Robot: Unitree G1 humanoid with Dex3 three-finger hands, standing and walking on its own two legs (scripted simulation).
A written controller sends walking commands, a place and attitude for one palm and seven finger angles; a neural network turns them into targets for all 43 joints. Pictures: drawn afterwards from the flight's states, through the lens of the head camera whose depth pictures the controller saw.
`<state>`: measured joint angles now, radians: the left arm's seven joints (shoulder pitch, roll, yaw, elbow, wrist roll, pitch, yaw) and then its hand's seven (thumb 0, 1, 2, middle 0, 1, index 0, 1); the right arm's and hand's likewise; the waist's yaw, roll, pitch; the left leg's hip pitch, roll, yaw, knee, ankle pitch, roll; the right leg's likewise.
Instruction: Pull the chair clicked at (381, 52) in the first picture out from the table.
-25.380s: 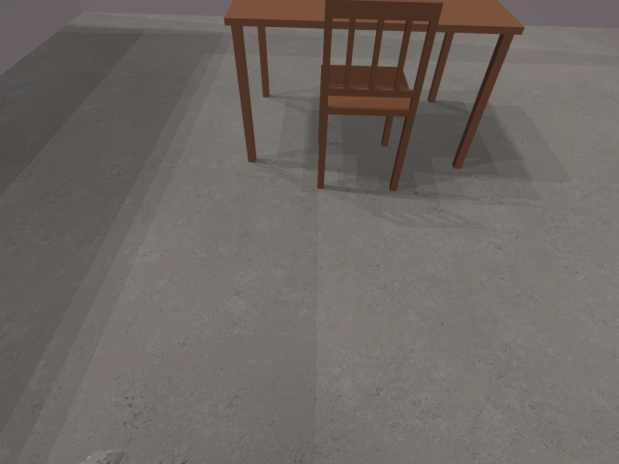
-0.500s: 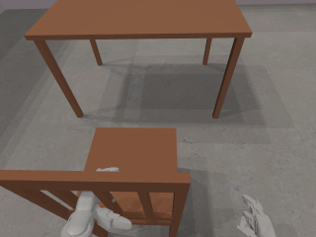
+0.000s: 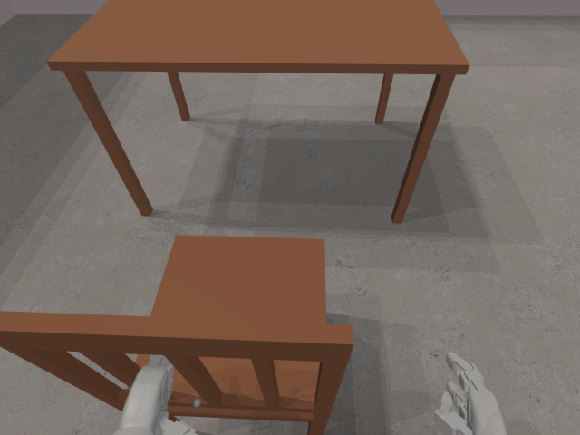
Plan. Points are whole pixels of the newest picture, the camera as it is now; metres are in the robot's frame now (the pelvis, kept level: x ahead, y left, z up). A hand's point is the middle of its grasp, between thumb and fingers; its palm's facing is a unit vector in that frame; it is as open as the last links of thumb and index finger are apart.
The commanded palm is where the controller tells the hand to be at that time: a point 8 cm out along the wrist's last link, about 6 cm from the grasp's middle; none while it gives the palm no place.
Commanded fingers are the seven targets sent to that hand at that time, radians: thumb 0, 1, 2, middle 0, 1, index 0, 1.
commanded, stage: draw the fingers out of the gap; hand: left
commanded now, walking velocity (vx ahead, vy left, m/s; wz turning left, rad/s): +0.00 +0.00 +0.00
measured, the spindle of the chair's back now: (199, 377) +0.22 +0.15 -0.07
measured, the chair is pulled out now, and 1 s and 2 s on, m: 0.64 0.64 0.63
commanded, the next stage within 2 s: draw the hand back to the body in 0.56 s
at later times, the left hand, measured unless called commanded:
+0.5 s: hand out of the picture +0.10 +0.13 -0.01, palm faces +0.02 -0.99 -0.15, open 17.5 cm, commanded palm +0.06 +0.18 +0.00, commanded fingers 0.00 -0.55 0.20 0.00 0.00 0.00 0.00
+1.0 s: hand out of the picture +0.11 +0.16 +0.04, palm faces +0.04 -1.00 -0.06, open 17.5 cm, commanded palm +0.06 +0.22 +0.07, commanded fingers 0.00 -0.55 0.20 0.00 0.00 0.00 0.00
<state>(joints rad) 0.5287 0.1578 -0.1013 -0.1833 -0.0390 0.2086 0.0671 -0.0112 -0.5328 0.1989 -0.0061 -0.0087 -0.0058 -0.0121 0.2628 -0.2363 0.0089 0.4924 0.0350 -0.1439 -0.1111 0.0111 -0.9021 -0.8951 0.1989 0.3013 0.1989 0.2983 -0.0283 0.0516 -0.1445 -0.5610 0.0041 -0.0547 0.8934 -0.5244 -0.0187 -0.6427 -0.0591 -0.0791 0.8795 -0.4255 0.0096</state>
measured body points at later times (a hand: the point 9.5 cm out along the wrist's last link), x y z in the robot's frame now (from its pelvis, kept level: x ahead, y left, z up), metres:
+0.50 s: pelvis -0.02 +0.00 -0.01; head +0.00 -0.01 +0.44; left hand +0.10 +0.18 +0.00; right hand +0.17 -0.23 -0.07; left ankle -0.05 +0.13 -0.69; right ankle +0.00 -0.13 -0.69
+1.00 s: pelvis -0.03 +0.00 -0.03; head +0.01 +0.00 +0.42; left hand +0.10 +0.21 +0.05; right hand +0.17 -0.23 -0.10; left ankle -0.05 +0.13 -0.69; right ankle +0.00 -0.13 -0.69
